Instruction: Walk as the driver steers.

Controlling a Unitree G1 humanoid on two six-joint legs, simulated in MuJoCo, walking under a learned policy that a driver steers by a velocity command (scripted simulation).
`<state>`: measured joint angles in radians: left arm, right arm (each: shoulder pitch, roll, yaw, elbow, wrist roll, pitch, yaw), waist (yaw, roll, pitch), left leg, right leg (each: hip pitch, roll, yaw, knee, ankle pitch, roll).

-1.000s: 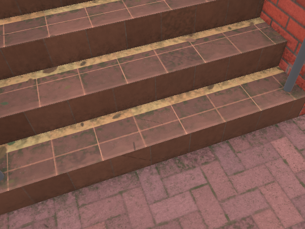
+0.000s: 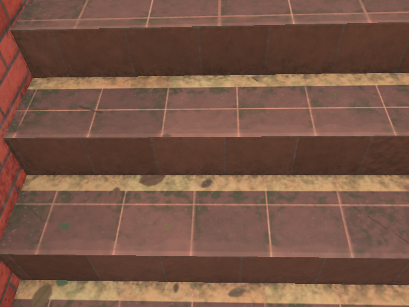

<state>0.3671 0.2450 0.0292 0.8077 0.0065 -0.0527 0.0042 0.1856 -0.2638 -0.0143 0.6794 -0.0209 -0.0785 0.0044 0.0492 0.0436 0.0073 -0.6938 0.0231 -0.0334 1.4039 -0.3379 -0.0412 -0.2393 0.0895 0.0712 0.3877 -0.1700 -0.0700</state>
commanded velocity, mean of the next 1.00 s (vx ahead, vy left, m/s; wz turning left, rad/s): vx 0.50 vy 0.00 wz -0.31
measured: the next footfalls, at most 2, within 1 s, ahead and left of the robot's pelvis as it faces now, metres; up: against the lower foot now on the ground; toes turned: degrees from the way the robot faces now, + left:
left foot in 0.34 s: +0.38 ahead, +0.18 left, +0.17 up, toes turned -7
right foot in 0.96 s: +0.63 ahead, -0.28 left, +0.34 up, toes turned -28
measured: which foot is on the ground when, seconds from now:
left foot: up 0.00-0.32, down 0.34-0.98, up 1.00-1.00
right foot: down 0.00-0.34, up 0.36-0.94, down 0.96-1.00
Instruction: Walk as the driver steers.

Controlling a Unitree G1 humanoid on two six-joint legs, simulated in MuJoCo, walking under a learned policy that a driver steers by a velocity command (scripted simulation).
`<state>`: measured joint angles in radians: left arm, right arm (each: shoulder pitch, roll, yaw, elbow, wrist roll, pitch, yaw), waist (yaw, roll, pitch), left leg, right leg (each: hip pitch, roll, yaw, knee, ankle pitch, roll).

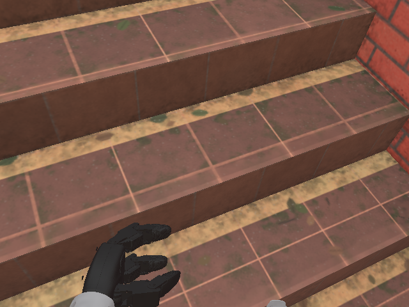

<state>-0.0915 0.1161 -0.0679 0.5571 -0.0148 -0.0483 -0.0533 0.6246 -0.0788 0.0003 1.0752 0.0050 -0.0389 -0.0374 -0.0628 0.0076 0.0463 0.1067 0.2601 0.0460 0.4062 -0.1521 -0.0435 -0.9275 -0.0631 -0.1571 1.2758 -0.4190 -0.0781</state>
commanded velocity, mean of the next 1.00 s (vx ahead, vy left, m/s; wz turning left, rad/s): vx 0.48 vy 0.00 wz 0.49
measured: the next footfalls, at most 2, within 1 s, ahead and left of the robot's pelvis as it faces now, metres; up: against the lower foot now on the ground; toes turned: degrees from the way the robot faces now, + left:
left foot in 0.48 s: +0.36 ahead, +0.13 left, +0.17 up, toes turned +19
right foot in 0.96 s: +0.67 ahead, +0.15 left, +0.34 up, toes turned +30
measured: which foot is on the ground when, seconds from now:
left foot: up 0.00-0.46, down 0.48-0.96, up 0.98-1.00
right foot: down 0.00-0.50, up 0.52-0.94, down 0.96-1.00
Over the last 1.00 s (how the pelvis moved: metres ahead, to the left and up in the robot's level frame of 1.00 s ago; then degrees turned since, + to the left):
0.50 -0.09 0.18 -21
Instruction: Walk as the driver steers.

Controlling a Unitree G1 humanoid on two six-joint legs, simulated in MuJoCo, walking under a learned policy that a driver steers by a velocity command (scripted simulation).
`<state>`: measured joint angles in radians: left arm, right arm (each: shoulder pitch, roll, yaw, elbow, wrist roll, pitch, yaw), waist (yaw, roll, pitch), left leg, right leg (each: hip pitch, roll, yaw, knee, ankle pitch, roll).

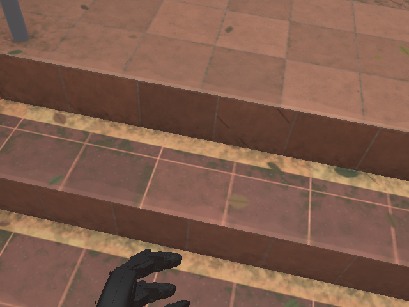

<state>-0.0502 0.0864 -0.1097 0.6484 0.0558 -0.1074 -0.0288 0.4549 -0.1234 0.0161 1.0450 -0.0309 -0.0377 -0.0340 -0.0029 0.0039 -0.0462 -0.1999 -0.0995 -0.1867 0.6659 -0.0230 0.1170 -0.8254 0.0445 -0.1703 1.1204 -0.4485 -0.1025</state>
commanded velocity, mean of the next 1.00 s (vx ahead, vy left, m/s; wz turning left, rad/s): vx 0.20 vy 0.00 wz -0.43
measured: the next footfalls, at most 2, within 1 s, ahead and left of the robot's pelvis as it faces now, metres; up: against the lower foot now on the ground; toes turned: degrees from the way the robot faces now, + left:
left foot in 0.42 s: +0.20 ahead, +0.15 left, +0.00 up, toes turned -11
right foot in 0.92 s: +0.33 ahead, -0.23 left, +0.17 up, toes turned -34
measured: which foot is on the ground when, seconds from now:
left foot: up 0.00-0.40, down 0.42-0.94, up 0.96-1.00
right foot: down 0.00-0.42, up 0.44-0.90, down 0.92-1.00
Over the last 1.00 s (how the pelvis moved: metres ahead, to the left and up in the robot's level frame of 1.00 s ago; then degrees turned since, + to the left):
0.50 0.13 0.37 33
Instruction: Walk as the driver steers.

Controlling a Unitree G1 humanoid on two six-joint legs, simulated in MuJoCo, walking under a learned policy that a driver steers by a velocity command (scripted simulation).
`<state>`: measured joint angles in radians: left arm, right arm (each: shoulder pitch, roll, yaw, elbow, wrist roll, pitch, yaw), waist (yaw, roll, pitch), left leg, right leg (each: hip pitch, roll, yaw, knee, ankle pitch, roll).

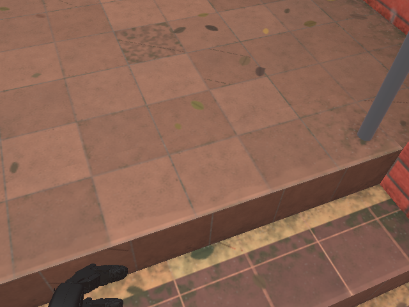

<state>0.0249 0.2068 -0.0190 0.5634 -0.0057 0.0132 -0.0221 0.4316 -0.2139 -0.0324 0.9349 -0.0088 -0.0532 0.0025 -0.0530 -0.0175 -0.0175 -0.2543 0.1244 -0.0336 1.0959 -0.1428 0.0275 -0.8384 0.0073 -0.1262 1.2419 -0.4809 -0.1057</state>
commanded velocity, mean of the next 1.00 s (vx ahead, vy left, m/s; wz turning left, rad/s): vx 0.48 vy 0.00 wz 0.27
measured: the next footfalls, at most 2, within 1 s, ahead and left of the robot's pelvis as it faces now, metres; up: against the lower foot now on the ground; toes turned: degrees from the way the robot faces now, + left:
left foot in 0.50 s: +0.38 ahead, +0.10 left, +0.17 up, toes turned +10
right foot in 0.94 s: +0.70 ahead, +0.02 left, +0.34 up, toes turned +18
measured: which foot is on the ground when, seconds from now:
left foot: up 0.00-0.48, down 0.50-0.96, up 0.98-1.00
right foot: down 0.00-0.54, up 0.56-0.92, down 0.94-1.00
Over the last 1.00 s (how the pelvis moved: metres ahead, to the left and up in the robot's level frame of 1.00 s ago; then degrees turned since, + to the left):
0.26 -0.09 0.16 -31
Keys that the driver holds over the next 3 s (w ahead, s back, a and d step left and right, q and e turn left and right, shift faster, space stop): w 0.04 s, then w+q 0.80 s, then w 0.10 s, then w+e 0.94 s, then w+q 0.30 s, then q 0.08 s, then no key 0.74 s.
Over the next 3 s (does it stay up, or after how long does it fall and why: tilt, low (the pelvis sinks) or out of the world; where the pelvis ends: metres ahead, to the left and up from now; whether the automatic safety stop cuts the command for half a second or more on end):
stays up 1.34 0.15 0.45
